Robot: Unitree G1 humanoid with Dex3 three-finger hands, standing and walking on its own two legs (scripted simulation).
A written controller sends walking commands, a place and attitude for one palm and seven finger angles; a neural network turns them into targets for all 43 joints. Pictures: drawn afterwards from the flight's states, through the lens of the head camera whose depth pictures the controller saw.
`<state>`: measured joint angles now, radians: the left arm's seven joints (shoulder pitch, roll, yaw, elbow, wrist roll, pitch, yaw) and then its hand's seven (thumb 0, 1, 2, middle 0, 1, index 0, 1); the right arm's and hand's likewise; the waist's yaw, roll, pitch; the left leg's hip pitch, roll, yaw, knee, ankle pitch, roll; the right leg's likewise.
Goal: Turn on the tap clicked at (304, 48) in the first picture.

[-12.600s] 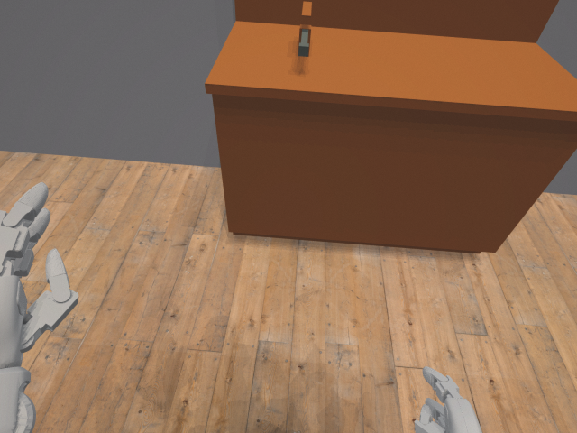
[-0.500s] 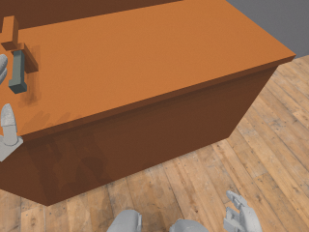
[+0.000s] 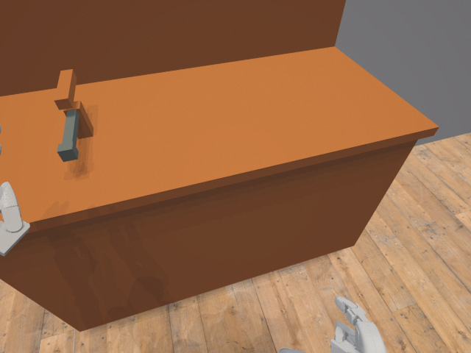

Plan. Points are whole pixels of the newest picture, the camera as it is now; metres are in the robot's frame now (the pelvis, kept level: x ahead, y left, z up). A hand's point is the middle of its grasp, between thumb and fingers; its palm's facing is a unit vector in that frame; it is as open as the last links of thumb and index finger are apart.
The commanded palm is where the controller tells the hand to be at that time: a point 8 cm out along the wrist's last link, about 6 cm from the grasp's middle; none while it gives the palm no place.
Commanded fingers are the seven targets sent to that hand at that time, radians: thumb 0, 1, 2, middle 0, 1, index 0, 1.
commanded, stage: shuffle to correct the standing spot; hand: left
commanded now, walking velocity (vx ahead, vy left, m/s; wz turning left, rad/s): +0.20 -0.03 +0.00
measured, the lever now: (68, 151) +0.47 +0.37 +0.08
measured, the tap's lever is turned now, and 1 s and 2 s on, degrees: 0 0 0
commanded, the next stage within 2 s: come to a stop and stand still in 0.34 s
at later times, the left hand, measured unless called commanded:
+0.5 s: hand (94, 171) +0.30 +0.20 +0.20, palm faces +0.43 -0.73 -0.54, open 7.4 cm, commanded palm +0.24 +0.23 +0.18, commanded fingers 0.00 0.90 0.90 -0.20 -0.30 -0.20 -0.30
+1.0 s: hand (118, 157) +0.36 +0.20 +0.17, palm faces +0.35 -0.83 -0.44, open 7.4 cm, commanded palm +0.30 +0.24 +0.18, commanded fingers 0.00 0.90 0.90 -0.20 -0.30 -0.20 -0.30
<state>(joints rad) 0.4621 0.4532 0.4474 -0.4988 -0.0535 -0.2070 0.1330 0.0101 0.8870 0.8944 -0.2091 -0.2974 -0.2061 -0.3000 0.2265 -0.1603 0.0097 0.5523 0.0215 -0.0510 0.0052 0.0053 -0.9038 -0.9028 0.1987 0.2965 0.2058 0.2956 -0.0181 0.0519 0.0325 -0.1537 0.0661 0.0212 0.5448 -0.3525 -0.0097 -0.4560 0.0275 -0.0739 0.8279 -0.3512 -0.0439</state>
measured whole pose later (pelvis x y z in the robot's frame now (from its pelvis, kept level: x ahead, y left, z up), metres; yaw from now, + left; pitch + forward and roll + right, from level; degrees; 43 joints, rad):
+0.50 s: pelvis +0.07 -0.05 -0.01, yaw +0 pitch +0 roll -1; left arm 0.46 0.50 0.49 -0.49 -0.05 -0.21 0.16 0.01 0.89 0.89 -0.21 -0.30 -0.21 -0.30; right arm 0.25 -0.21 -0.02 0.57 0.03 -0.09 -0.01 0.01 -0.91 -0.90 0.20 0.30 0.20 0.30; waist -0.04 0.05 0.03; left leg -0.27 0.09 0.04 0.67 -0.37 -0.01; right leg -0.30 0.01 -0.10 0.59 -0.28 -0.04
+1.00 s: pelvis +0.13 -0.03 +0.00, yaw -3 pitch +0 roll -1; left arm 0.46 0.40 0.38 -0.53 -0.07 -0.14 0.15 0.01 0.89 0.89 -0.21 -0.30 -0.20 -0.30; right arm 0.13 -0.19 0.02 0.53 0.02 -0.08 -0.03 0.01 -0.91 -0.90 0.20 0.30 0.20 0.30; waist 0.01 0.02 0.09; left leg -0.30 0.07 0.06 0.50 -0.19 -0.02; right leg -0.17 0.02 -0.04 0.46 -0.28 -0.01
